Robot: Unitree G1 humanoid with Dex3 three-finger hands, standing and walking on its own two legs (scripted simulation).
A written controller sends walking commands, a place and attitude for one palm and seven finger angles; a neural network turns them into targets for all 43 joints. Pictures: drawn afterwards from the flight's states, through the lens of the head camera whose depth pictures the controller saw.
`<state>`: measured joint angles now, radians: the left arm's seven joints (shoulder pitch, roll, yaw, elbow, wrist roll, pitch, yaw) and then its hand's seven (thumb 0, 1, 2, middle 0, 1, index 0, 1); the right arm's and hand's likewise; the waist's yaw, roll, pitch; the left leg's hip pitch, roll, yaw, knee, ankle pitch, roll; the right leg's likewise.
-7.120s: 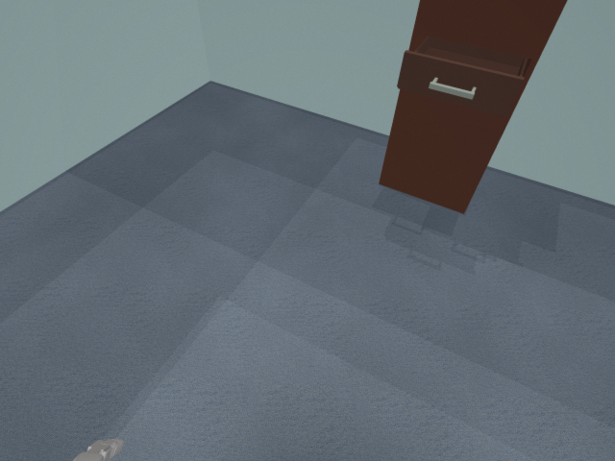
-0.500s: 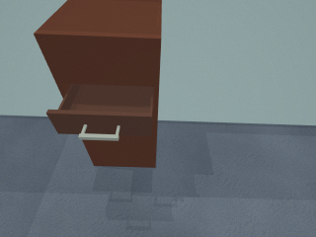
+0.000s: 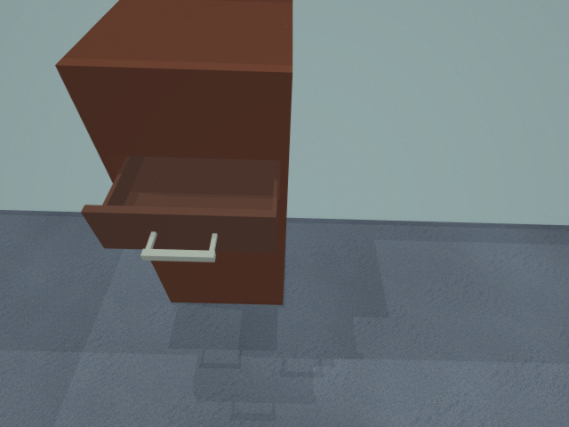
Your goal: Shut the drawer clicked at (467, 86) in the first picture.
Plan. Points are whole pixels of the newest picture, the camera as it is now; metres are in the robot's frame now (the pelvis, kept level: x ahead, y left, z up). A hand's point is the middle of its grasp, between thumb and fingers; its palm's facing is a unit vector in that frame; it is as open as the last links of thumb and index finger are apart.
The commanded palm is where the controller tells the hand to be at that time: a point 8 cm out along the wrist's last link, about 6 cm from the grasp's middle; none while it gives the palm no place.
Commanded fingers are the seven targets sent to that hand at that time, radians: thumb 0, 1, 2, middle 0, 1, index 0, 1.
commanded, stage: look again from close up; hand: left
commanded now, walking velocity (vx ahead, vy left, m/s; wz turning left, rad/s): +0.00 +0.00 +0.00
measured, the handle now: (181, 246) +0.46 +0.25 -0.11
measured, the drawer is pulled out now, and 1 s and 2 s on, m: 0.17 0.17 0.17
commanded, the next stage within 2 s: raise the hand and make a fist in 0.52 s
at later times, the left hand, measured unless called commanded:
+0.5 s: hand out of the picture +0.01 +0.17 -0.18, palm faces +0.02 -0.98 -0.21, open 7.3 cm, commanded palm none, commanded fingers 0.00 0.90 0.90 -0.20 -0.30 -0.20 -0.30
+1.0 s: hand (186, 396) +0.17 +0.15 -0.04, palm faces -0.02 -1.00 +0.01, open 6.2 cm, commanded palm +0.13 +0.23 -0.06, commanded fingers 0.00 0.90 0.90 -0.60 -0.73 -0.60 -0.73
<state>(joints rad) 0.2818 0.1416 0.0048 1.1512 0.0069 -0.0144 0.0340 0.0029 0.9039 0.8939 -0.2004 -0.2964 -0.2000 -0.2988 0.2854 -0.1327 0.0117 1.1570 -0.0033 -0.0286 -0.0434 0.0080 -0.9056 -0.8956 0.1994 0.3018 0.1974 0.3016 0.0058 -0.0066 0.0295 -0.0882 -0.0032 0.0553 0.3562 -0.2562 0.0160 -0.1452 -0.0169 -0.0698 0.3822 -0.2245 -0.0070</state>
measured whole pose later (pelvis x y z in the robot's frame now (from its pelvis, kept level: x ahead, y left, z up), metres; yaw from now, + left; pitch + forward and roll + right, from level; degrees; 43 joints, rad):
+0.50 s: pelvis +0.00 +0.00 -0.01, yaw +0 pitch -1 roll +1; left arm 0.26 0.16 -0.01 1.10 0.00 -0.01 0.03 0.01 0.91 0.89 -0.20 -0.30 -0.20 -0.30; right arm 0.29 -0.16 0.04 1.11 -0.01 -0.03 -0.03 0.01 -0.92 -0.90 0.20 0.30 0.20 0.30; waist 0.00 0.01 0.03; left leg -0.12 -0.01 0.06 0.45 -0.31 0.02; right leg -0.19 -0.03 -0.06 0.50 -0.29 -0.01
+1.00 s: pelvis -0.05 -0.03 -0.07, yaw +1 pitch +11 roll +2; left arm 0.28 0.18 0.15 0.26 -0.23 -0.55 -0.32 0.01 0.91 0.89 -0.41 -0.53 -0.41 -0.53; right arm 0.14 -0.29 -0.06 0.54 0.02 -0.29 -0.01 0.02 -0.91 -0.90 0.20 0.30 0.20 0.30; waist 0.00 -0.06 -0.13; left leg -0.71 0.02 0.04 0.99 -0.47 -0.02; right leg -0.77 -0.03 -0.08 1.02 -0.44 -0.06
